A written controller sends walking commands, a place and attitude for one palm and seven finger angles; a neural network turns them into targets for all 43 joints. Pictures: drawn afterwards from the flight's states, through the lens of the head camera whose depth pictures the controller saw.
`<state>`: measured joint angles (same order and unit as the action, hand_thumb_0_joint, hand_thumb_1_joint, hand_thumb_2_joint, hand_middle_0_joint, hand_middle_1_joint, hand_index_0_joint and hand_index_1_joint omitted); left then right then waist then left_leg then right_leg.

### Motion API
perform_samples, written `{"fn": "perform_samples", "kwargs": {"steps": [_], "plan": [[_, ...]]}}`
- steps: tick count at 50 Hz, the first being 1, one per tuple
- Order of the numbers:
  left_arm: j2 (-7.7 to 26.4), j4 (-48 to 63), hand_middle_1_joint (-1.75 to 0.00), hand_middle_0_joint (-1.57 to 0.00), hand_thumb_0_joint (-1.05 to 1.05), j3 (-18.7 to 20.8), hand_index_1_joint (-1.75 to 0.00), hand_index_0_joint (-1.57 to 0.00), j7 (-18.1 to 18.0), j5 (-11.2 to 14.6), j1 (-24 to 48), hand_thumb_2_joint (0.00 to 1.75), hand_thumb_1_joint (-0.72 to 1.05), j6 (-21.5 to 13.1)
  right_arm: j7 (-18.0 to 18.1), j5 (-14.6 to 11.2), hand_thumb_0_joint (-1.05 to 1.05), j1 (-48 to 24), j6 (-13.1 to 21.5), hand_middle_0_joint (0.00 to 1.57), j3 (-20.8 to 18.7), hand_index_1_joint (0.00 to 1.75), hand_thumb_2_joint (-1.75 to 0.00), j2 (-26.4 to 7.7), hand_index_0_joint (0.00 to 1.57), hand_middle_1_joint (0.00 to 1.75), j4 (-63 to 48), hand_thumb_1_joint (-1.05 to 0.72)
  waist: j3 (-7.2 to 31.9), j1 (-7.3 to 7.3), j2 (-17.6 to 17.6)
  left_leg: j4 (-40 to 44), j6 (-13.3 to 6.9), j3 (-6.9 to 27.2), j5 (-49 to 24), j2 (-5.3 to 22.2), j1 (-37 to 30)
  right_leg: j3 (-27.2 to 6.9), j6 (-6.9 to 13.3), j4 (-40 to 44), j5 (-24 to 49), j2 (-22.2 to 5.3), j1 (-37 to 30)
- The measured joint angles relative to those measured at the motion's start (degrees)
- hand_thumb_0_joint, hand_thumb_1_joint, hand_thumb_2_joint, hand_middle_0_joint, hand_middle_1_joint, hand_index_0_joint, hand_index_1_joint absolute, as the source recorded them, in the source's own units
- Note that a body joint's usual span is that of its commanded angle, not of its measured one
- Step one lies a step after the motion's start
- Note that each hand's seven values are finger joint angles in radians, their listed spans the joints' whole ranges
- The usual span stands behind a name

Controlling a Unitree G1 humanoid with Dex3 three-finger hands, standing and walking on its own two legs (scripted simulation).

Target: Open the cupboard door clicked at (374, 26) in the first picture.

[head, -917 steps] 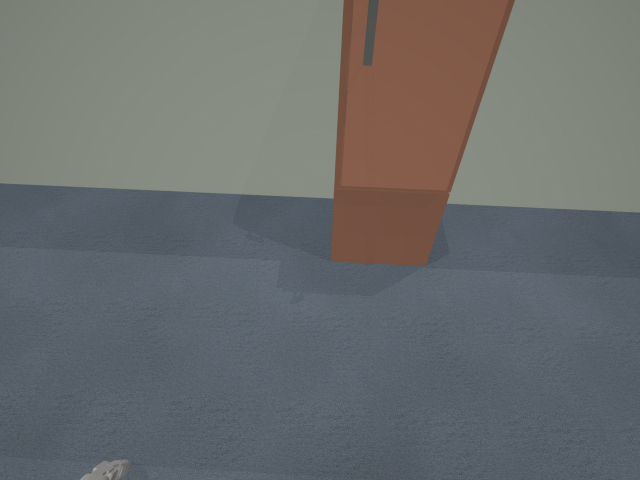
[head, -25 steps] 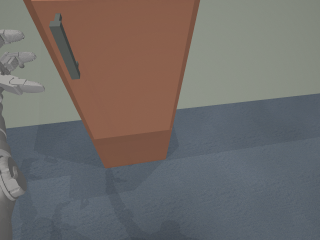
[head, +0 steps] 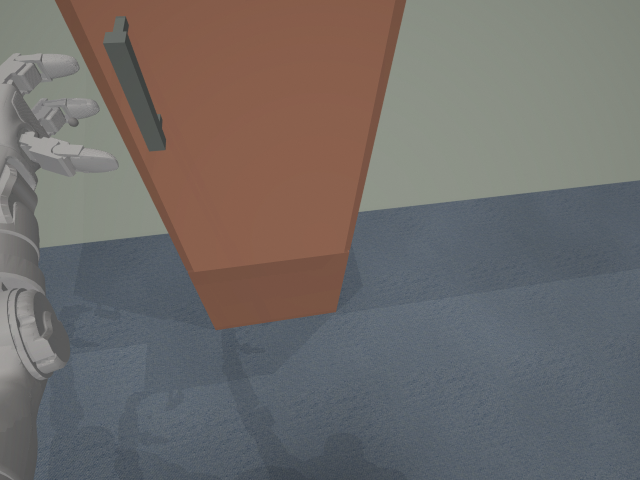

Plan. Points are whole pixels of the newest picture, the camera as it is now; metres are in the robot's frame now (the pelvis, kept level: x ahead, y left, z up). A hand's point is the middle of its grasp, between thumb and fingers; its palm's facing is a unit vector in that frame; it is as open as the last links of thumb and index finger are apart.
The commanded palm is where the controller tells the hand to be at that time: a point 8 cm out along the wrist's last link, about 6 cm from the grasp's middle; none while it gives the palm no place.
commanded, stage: slide the fingers in behind the handle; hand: left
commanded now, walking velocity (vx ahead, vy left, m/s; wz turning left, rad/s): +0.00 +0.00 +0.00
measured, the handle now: (140, 88) +0.55 +0.20 +0.16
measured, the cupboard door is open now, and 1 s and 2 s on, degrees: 0 0 0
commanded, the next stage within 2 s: close the thumb around the handle in 1.66 s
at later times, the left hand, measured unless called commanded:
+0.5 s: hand (91, 125) +0.48 +0.24 +0.16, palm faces +0.12 -0.99 +0.02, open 14.0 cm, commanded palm +0.46 +0.28 +0.16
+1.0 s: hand (132, 113) +0.50 +0.20 +0.17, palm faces +0.12 -0.99 +0.03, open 14.0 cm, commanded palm +0.47 +0.24 +0.16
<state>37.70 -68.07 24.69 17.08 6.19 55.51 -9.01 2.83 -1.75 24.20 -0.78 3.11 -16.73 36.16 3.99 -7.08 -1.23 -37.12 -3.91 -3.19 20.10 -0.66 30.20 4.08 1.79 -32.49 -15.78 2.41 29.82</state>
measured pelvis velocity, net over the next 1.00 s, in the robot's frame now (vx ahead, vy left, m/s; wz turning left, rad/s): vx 0.00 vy -0.01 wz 0.00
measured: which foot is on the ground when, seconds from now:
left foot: down 0.00-1.00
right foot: down 0.00-1.00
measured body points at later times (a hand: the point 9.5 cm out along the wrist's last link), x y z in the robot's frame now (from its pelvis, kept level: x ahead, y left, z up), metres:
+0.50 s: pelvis +0.00 +0.00 +0.00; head +0.06 +0.01 +0.45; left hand +0.47 +0.29 +0.16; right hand +0.02 -0.28 -0.11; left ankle -0.03 +0.07 -0.72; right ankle -0.01 -0.10 -0.72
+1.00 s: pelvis +0.00 -0.01 +0.00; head +0.06 +0.00 +0.45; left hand +0.48 +0.25 +0.17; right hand +0.01 -0.28 -0.11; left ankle -0.03 +0.07 -0.72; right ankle -0.01 -0.10 -0.72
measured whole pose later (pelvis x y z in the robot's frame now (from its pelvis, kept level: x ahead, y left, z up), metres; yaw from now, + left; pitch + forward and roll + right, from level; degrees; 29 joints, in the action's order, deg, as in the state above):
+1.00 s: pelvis +0.00 -0.01 +0.00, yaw +0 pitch +12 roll -2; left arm 28.7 -64.5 22.5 9.2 6.0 55.6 -10.2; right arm 1.5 -1.1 24.4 1.4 2.2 -16.3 38.0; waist 4.6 -7.0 -1.3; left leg -36.8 -3.4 -3.4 19.8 -0.4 29.0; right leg 3.8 2.4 -33.0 -15.8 2.7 29.2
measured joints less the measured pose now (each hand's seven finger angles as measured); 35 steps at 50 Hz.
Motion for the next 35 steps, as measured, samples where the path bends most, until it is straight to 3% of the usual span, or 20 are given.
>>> {"fn": "perform_samples", "kwargs": {"steps": [5,11,18,25,35], "plan": [[-0.35,1.15,-1.2,-0.3,-0.02,1.55,-1.2,-0.3,0.81,1.22,-0.78,0.3,-0.5,-1.56,-0.09,-0.06,0.01,1.83,-0.66,0.21,-0.1,0.3,-0.9,0.06,0.21,0.3,1.77,-0.91,0.3,-0.2,0.47,0.19,0.08,-0.16,0.1,0.31,-0.54,-0.2,0.14,0.4,0.13,0.34,-0.54],[0.34,0.13,-1.2,-0.3,-0.01,0.41,-1.2,-0.3,0.53,0.31,-0.32,0.3,-0.5,0.9,0.07,-0.14,0.01,2.36,-0.64,0.21,-0.57,0.3,-0.9,-0.57,0.21,0.3,1.6,-0.91,0.28,-0.91,0.31,0.16,0.1,0.02,-0.04,0.36,-0.39,-0.03,0.23,0.62,0.33,0.4,-0.54],[-2.57,3.59,-1.2,-0.3,-0.02,0.64,-1.2,-0.3,-0.61,1.63,-2.27,0.3,-0.5,-0.62,-0.29,0.07,0.01,1.45,0.01,0.2,-0.99,0.3,-0.9,-0.61,0.21,0.3,1.36,-0.91,0.68,-0.26,0.38,0.55,0.14,-0.33,-0.14,0.45,-1.15,-0.39,0.24,0.8,0.47,0.5,-1.08],[-3.87,3.42,-1.2,-0.3,-0.01,-0.45,-1.2,-0.3,-2.22,0.63,-2.47,0.3,-0.5,1.09,-0.39,-0.07,0.01,-0.43,0.51,0.2,-0.79,0.3,-0.9,-0.3,0.21,0.3,0.23,-0.91,0.68,0.11,0.05,0.4,0.16,-0.1,-0.17,0.3,-1.54,-0.17,0.31,0.45,0.28,0.35,-1.47],[-5.76,3.24,-1.2,-0.3,-0.02,-2.59,-1.2,-0.3,-3.76,0.98,-0.49,0.3,-0.5,-0.27,-0.48,0.0,0.01,-1.73,1.74,0.2,-0.37,0.3,-0.9,0.52,0.21,0.3,0.81,-0.91,0.3,0.8,0.34,0.11,0.35,0.54,-0.38,0.09,-1.34,0.48,0.49,-0.01,0.13,0.12,-1.42]]}}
